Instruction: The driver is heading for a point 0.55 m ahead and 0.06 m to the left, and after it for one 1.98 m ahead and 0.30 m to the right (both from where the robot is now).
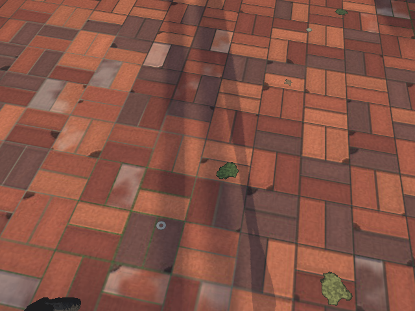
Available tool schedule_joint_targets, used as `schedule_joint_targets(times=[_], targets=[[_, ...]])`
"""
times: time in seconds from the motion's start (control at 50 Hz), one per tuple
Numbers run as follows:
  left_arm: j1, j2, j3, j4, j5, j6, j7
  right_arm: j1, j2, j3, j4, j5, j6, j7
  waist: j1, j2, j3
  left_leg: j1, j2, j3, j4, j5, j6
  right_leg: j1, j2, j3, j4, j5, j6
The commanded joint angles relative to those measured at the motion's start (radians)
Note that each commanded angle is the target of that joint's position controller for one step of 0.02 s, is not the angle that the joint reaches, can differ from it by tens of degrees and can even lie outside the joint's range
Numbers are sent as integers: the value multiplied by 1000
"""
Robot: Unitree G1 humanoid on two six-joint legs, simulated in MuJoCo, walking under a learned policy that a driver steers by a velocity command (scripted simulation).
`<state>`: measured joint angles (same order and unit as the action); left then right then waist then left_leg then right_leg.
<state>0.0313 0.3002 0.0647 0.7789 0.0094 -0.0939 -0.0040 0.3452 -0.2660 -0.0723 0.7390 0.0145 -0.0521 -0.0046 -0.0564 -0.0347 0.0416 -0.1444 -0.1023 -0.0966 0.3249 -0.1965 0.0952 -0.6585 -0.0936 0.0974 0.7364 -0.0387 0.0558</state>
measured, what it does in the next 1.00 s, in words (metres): walks ahead, turning left: right foot, then left foot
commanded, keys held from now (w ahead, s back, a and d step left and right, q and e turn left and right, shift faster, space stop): w+q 0.58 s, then w+e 0.42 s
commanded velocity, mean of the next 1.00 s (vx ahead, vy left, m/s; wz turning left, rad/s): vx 0.50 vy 0.00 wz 0.33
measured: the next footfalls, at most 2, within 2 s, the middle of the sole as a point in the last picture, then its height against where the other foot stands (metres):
right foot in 0.20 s outside the picture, level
left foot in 0.70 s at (131, 303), level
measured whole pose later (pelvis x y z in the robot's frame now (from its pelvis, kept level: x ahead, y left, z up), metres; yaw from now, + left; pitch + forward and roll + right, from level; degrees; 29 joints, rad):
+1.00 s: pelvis +0.52 +0.11 +0.00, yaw +17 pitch +0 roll +2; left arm 0.18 0.31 0.07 0.84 -0.03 -0.03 -0.01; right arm 0.32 -0.25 -0.07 0.77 -0.02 -0.09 0.01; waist -0.03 -0.05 0.03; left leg -0.07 -0.03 0.17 0.27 -0.20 0.05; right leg -0.68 -0.12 0.07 0.99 -0.11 0.02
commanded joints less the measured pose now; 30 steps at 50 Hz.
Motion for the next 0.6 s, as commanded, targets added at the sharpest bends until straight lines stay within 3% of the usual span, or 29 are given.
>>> schedule_joint_targets(times=[0.02, 0.12, 0.16, 0.18, 0.2, 0.22, 0.24, 0.26, 0.28, 0.3, 0.32, 0.36, 0.44, 0.52, 0.6], targets=[[-105, 46, 3, -88, -9, -15, -9, 6, -184, -51, -55, 5, -11, -13, -9, 117, -21, -84, 200, -162, -101, 138, 119, 117, 67, -48, -159, 148, 5], [-121, 97, 17, -115, -17, -38, -27, 38, -172, -51, -36, 10, 5, -22, -2, 146, -24, 39, 254, -286, 25, 128, 101, 155, 84, -11, -260, 48, -33], [-23, 121, 32, -91, -17, -48, -25, 14, -164, -49, -43, 8, 14, -24, 53, 178, -55, 48, 240, -310, 108, 208, 79, 283, 98, -38, -297, -15, -67], [86, 152, 48, -68, -7, -54, -19, 1, -131, -36, -55, 4, 13, -21, 107, 162, -134, 9, 184, -275, 242, 256, 48, 465, 65, -25, -308, -5, -103], [246, 207, 61, -54, 7, -53, -10, 5, -79, -14, -78, -14, 11, -18, 167, 53, -287, -129, 116, -190, 522, 99, 8, 740, -106, 142, -279, -59, -163], [324, 276, 78, -18, 13, -38, -14, 164, -18, 4, -103, 19, 1, -15, 88, -307, -392, -506, -16, -82, 843, -408, -62, 1046, -326, 630, -377, -256, -335], [298, 175, 57, -32, -14, -34, -19, 157, -131, -12, -73, 33, 1, -20, 111, -201, -326, -631, 73, -109, 974, -385, -72, 1009, -332, 701, -427, -479, -320], [251, 108, 39, -47, -17, -26, -14, 37, -188, -28, -84, 25, 6, -19, 141, -102, -194, -657, 110, -86, 993, -288, -77, 881, -284, 520, -442, -465, -270], [199, 93, 30, -52, -6, -18, -12, -21, -183, -30, -95, 14, 11, -21, 124, -36, -120, -620, 147, -53, 969, -214, -81, 749, -239, 383, -459, -338, -241], [170, 74, 24, -45, -1, -13, -10, -59, -169, -32, -109, 2, 11, -18, 108, -34, -64, -597, 173, -50, 921, -168, -81, 651, -203, 293, -481, -233, -234], [160, 64, 18, -39, 6, -14, -7, -54, -149, -32, -113, 7, 15, -10, 85, -56, -49, -550, 199, -47, 889, -140, -77, 591, -173, 214, -506, -168, -221], [165, 69, 22, -23, -2, -23, -6, -48, -104, -24, -122, 17, 25, -4, 74, -75, -40, -529, 217, -20, 843, -121, -79, 550, -159, 121, -550, -98, -232], [179, 119, 39, 1, -6, -27, -3, -112, -81, -14, -160, 10, 31, 3, 77, -39, -25, -592, 234, -7, 703, 5, -98, 571, -177, -8, -590, 50, -256], [193, 142, 41, 14, -10, -13, 2, -219, -63, -3, -182, 10, 18, 28, 115, -24, 1, -544, 217, 56, 479, 200, -88, 594, -141, -159, -589, 122, -220], [272, 171, 46, 47, -28, 8, 2, -332, -48, 7, -228, 11, 14, 51, 152, -14, 39, -512, 188, 108, 339, 176, -59, 671, -174, -207, -569, 165, -206]])
Over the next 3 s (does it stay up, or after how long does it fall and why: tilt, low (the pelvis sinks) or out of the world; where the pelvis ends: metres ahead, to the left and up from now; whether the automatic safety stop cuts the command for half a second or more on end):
stays up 1.59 -0.13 0.00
